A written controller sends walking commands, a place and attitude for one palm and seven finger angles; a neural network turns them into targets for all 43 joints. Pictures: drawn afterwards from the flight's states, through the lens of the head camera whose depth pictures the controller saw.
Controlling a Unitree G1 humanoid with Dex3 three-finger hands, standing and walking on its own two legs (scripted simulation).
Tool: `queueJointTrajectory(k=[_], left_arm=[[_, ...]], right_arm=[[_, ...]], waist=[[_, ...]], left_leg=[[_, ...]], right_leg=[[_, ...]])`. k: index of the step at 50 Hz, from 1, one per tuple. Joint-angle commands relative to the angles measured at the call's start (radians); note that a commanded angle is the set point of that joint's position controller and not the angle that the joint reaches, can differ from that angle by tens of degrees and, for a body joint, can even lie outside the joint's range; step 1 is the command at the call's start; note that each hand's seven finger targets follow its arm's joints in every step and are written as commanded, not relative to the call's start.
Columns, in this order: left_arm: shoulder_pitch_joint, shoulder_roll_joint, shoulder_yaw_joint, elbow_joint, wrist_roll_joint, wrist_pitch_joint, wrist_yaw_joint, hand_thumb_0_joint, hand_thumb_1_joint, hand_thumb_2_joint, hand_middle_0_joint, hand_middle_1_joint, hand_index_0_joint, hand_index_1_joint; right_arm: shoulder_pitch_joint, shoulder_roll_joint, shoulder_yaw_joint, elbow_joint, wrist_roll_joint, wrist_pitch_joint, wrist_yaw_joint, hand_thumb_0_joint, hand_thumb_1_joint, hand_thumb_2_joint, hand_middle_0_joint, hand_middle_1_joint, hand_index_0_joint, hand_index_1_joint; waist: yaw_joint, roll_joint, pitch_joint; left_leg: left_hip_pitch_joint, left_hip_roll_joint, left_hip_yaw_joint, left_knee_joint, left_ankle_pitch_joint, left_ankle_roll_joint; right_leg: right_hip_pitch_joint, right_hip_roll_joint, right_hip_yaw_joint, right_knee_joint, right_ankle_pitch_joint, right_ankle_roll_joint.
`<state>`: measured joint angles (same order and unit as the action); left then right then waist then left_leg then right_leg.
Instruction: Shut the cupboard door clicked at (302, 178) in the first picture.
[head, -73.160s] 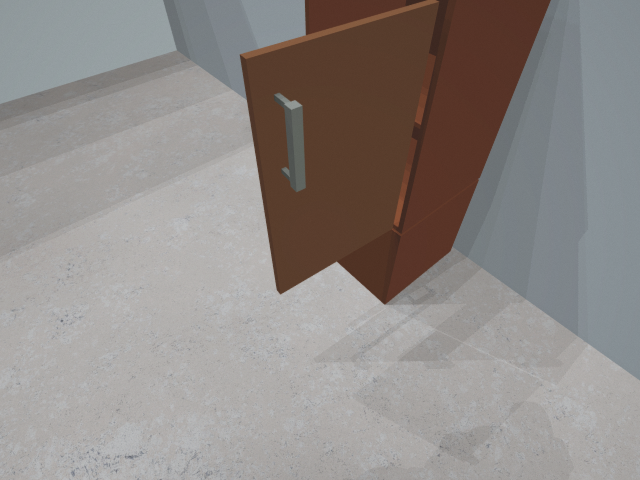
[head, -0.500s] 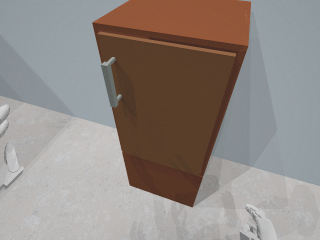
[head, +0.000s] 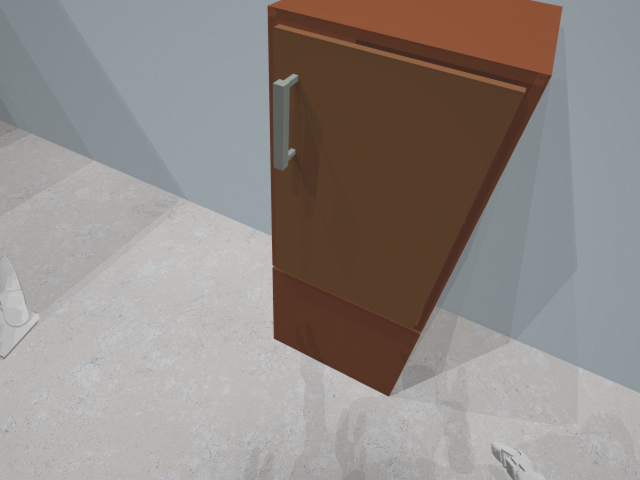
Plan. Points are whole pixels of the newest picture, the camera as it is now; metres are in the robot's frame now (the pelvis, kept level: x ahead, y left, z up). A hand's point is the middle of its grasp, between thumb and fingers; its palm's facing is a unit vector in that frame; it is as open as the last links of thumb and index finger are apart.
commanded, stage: step back with the hand held close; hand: left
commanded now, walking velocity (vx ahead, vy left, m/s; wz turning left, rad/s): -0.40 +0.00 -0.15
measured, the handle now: (286, 123) +0.66 +0.11 +0.13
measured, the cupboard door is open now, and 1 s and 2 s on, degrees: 0 0 0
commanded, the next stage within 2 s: stop stepping back and stand still in 0.28 s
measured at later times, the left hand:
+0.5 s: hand (9, 479) +0.09 +0.21 +0.19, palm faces +0.18 -0.84 -0.51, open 7.4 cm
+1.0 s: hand out of the picture +0.06 +0.26 +0.22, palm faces +0.14 -0.85 -0.51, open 7.4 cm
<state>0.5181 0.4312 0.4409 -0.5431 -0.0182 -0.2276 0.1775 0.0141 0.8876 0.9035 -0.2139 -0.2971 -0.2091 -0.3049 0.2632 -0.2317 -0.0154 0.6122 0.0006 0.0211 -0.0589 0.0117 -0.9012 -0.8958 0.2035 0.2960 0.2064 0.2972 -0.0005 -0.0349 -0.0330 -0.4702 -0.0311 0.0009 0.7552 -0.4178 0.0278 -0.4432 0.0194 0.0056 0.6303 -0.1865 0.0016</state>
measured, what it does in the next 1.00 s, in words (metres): walks backwards: right foot, then left foot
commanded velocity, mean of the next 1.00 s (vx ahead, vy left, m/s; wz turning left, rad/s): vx -0.04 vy -0.03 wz -0.05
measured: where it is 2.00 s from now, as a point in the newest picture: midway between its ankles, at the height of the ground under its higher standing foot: outside the picture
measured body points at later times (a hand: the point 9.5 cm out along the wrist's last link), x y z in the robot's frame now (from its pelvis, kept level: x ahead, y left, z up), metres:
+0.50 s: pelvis -0.15 +0.00 +0.00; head -0.11 +0.03 +0.45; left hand +0.07 +0.26 +0.22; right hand +0.02 -0.23 -0.07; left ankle +0.07 +0.09 -0.71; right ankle -0.27 -0.10 -0.72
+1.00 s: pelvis -0.17 +0.06 +0.02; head -0.15 +0.11 +0.47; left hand +0.04 +0.30 +0.24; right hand -0.07 -0.17 -0.05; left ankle -0.03 +0.12 -0.72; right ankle -0.24 -0.02 -0.70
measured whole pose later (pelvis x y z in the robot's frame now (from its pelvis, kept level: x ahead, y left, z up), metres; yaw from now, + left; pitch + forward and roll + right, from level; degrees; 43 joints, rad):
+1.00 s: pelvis -0.17 +0.06 +0.02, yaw -11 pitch +0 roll -3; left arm 0.71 0.56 0.51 -0.74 -0.08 -0.25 0.14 0.02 0.89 0.90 -0.21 -0.30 -0.21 -0.30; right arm 0.28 -0.09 0.05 0.59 -0.03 -0.13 -0.03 0.01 -0.90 -0.90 0.20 0.30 0.21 0.30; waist -0.06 -0.06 0.00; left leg -0.42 0.06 0.07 0.44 -0.04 0.03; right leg -0.20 0.09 -0.08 0.60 -0.50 -0.02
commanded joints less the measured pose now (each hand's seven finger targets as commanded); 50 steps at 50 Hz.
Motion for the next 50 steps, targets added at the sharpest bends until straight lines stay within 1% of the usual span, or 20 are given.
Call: queueJointTrajectory(k=[1, 3, 5, 9, 14, 18, 22, 23, 24, 28, 32, 34, 36, 37, 39, 41, 43, 45, 47, 50], left_arm=[[-0.112, 0.183, 0.100, -0.197, -0.004, -0.058, 0.028, 0.000, 0.900, 0.900, -0.200, -0.300, -0.200, -0.300], [-0.112, 0.184, 0.133, -0.209, 0.007, -0.069, 0.023, 0.000, 0.900, 0.900, -0.200, -0.300, -0.200, -0.300], [-0.086, 0.195, 0.163, -0.197, 0.006, -0.077, 0.012, 0.000, 0.900, 0.900, -0.200, -0.300, -0.200, -0.300], [-0.126, 0.146, 0.109, -0.233, -0.019, -0.079, -0.009, 0.000, 0.900, 0.900, -0.200, -0.300, -0.200, -0.300], [-0.165, 0.127, 0.056, -0.251, -0.041, -0.081, -0.025, 0.000, 0.900, 0.900, -0.200, -0.300, -0.200, -0.300], [-0.068, 0.174, 0.116, -0.274, -0.053, -0.095, -0.052, 0.000, 0.900, 0.900, -0.200, -0.300, -0.200, -0.300], [0.102, 0.323, 0.291, -0.324, -0.081, -0.098, -0.050, 0.000, 0.900, 0.900, -0.200, -0.300, -0.200, -0.300], [0.125, 0.297, 0.266, -0.306, -0.092, -0.088, -0.053, 0.000, 0.900, 0.900, -0.200, -0.300, -0.200, -0.300], [0.162, 0.308, 0.289, -0.282, -0.093, -0.080, -0.049, 0.000, 0.900, 0.900, -0.200, -0.300, -0.200, -0.300], [0.044, 0.222, 0.184, -0.137, -0.073, -0.010, -0.027, 0.000, 0.900, 0.900, -0.200, -0.300, -0.200, -0.300], [-0.347, 0.201, 0.046, 0.047, -0.017, -0.010, -0.001, 0.000, 0.900, 0.900, -0.200, -0.300, -0.200, -0.300], [-0.440, 0.145, -0.048, 0.124, 0.005, -0.008, -0.006, 0.000, 0.900, 0.900, -0.200, -0.300, -0.200, -0.300], [-0.510, 0.129, -0.092, 0.102, 0.018, -0.007, -0.008, 0.000, 0.900, 0.900, -0.200, -0.300, -0.200, -0.300], [-0.515, 0.150, -0.071, 0.029, 0.015, -0.014, -0.009, 0.000, 0.900, 0.900, -0.200, -0.300, -0.200, -0.300], [-0.348, 0.169, 0.003, -0.109, -0.003, -0.053, -0.005, 0.000, 0.900, 0.900, -0.200, -0.300, -0.200, -0.300], [-0.245, 0.253, 0.120, -0.336, -0.030, -0.096, -0.006, 0.000, 0.900, 0.900, -0.200, -0.300, -0.200, -0.300], [-0.044, 0.294, 0.213, -0.460, -0.057, -0.118, -0.004, 0.000, 0.900, 0.900, -0.200, -0.300, -0.200, -0.300], [0.140, 0.282, 0.248, -0.480, -0.069, -0.106, -0.006, 0.000, 0.900, 0.900, -0.200, -0.300, -0.200, -0.300], [0.255, 0.260, 0.253, -0.400, -0.080, -0.076, -0.009, 0.000, 0.900, 0.900, -0.200, -0.300, -0.200, -0.300], [0.220, 0.207, 0.200, -0.215, -0.087, -0.019, -0.015, 0.000, 0.900, 0.900, -0.200, -0.300, -0.200, -0.300]], right_arm=[[-0.111, -0.141, -0.041, -0.156, 0.000, -0.079, -0.034, 0.000, -0.900, -0.900, 0.200, 0.300, 0.200, 0.300], [-0.143, -0.131, -0.048, -0.161, -0.004, -0.105, -0.045, 0.000, -0.900, -0.900, 0.200, 0.300, 0.200, 0.300], [-0.132, -0.132, -0.065, -0.153, -0.001, -0.126, -0.034, 0.000, -0.900, -0.900, 0.200, 0.300, 0.200, 0.300], [-0.148, -0.113, -0.055, -0.129, -0.014, -0.157, -0.014, 0.000, -0.900, -0.900, 0.200, 0.300, 0.200, 0.300], [-0.138, -0.100, -0.034, -0.079, -0.017, -0.194, 0.005, 0.000, -0.900, -0.900, 0.200, 0.300, 0.200, 0.300], [-0.155, -0.086, -0.039, -0.078, -0.009, -0.181, 0.025, 0.000, -0.900, -0.900, 0.200, 0.300, 0.200, 0.300], [-0.162, -0.051, -0.025, -0.152, 0.014, -0.143, 0.019, 0.000, -0.900, -0.900, 0.200, 0.300, 0.200, 0.300], [-0.167, -0.041, -0.021, -0.173, 0.034, -0.135, 0.010, 0.000, -0.900, -0.900, 0.200, 0.300, 0.200, 0.300], [-0.178, -0.046, -0.015, -0.191, 0.042, -0.126, 0.001, 0.000, -0.900, -0.900, 0.200, 0.300, 0.200, 0.300], [-0.150, -0.075, -0.005, -0.138, 0.007, -0.113, -0.030, 0.000, -0.900, -0.900, 0.200, 0.300, 0.200, 0.300], [-0.134, -0.138, -0.028, -0.093, 0.010, -0.129, -0.046, 0.000, -0.900, -0.900, 0.200, 0.300, 0.200, 0.300], [-0.125, -0.136, -0.023, -0.092, 0.012, -0.136, -0.050, 0.000, -0.900, -0.900, 0.200, 0.300, 0.200, 0.300], [-0.121, -0.144, -0.027, -0.085, 0.015, -0.142, -0.053, 0.000, -0.900, -0.900, 0.200, 0.300, 0.200, 0.300], [-0.125, -0.152, -0.033, -0.088, 0.014, -0.149, -0.056, 0.000, -0.900, -0.900, 0.200, 0.300, 0.200, 0.300], [-0.114, -0.143, -0.028, -0.121, 0.005, -0.176, -0.044, 0.000, -0.900, -0.900, 0.200, 0.300, 0.200, 0.300], [-0.104, -0.111, -0.030, -0.139, -0.010, -0.209, -0.025, 0.000, -0.900, -0.900, 0.200, 0.300, 0.200, 0.300], [-0.100, -0.102, -0.044, -0.146, -0.024, -0.226, -0.007, 0.000, -0.900, -0.900, 0.200, 0.300, 0.200, 0.300], [-0.098, -0.086, -0.040, -0.150, -0.027, -0.219, 0.011, 0.000, -0.900, -0.900, 0.200, 0.300, 0.200, 0.300], [-0.082, -0.079, -0.033, -0.151, -0.024, -0.206, 0.017, 0.000, -0.900, -0.900, 0.200, 0.300, 0.200, 0.300], [-0.074, -0.079, -0.025, -0.135, -0.016, -0.153, -0.003, 0.000, -0.900, -0.900, 0.200, 0.300, 0.200, 0.300]], waist=[[-0.025, 0.183, -0.018], [-0.001, 0.350, -0.061], [-0.003, 0.268, -0.103], [-0.001, 0.187, -0.065], [0.003, 0.295, -0.190], [0.028, 0.275, -0.350], [0.037, 0.048, -0.406], [0.016, -0.115, -0.323], [0.007, -0.136, -0.244], [-0.041, 0.090, 0.050], [-0.059, -0.153, 0.332], [-0.066, -0.153, 0.391], [-0.064, 0.005, 0.414], [-0.055, 0.140, 0.374], [-0.019, 0.437, 0.208], [-0.014, 0.403, 0.015], [0.009, 0.237, -0.183], [0.014, 0.312, -0.274], [0.008, 0.393, -0.261], [-0.025, 0.332, -0.136]], left_leg=[[-0.018, 0.174, -0.211, -0.333, -0.050, 0.061], [-0.283, 0.366, -0.325, -0.531, -0.210, 0.126], [-0.318, 0.404, -0.301, -0.558, -0.266, 0.134], [-0.090, 0.361, -0.244, -0.520, -0.068, 0.100], [0.315, 0.312, -0.178, -0.498, 0.290, 0.041], [0.510, 0.260, -0.077, -0.347, 0.690, 0.000], [0.406, 0.105, 0.074, -0.167, 0.484, -0.026], [0.330, 0.074, 0.065, -0.115, 0.360, -0.024], [0.279, 0.076, 0.050, -0.077, 0.282, -0.016], [0.233, 0.096, -0.013, -0.079, 0.191, -0.031], [0.115, 0.121, -0.072, 0.228, 0.102, -0.038], [0.102, 0.140, -0.062, 0.126, 0.100, -0.021], [0.149, 0.105, -0.059, -0.060, 0.089, -0.014], [0.160, 0.103, -0.095, -0.183, 0.075, -0.005], [0.135, 0.212, -0.363, -0.500, -0.104, 0.029], [0.142, 0.273, -0.523, -0.654, -0.303, -0.011], [0.241, 0.287, -0.430, -0.625, -0.220, -0.025], [0.278, 0.255, -0.251, -0.574, -0.098, -0.018], [0.246, 0.213, -0.136, -0.560, -0.069, -0.050], [0.129, 0.185, -0.053, -0.524, -0.116, -0.065]], right_leg=[[-0.010, -0.067, 0.142, -0.040, -0.191, -0.028], [0.264, 0.038, 0.039, 0.307, -0.151, 0.017], [0.323, 0.067, 0.050, 0.461, -0.205, 0.026], [0.156, 0.048, 0.019, 0.330, -0.302, 0.026], [0.102, 0.070, -0.022, -0.059, -0.351, 0.021], [0.165, 0.066, -0.039, -0.311, -0.102, 0.018], [0.241, -0.113, 0.041, -0.283, 0.289, 0.002], [0.228, -0.161, 0.064, -0.245, 0.412, 0.013], [0.180, -0.183, 0.086, -0.229, 0.378, 0.000], [-0.081, -0.192, 0.151, -0.352, -0.272, -0.100], [-0.333, -0.307, 0.284, -0.500, -0.631, -0.165], [-0.272, -0.272, 0.173, -0.414, -0.507, -0.142], [-0.233, -0.184, 0.077, -0.269, -0.396, -0.102], [-0.176, -0.127, 0.014, -0.157, -0.329, -0.080], [0.010, 0.027, -0.027, 0.094, -0.302, -0.028], [0.135, 0.049, 0.029, 0.244, -0.356, -0.020], [0.197, 0.060, 0.004, 0.200, -0.348, -0.018], [0.259, 0.063, -0.045, 0.107, -0.326, -0.019], [0.306, 0.082, -0.104, -0.009, -0.325, -0.023], [0.375, 0.081, -0.130, -0.204, -0.289, -0.031]])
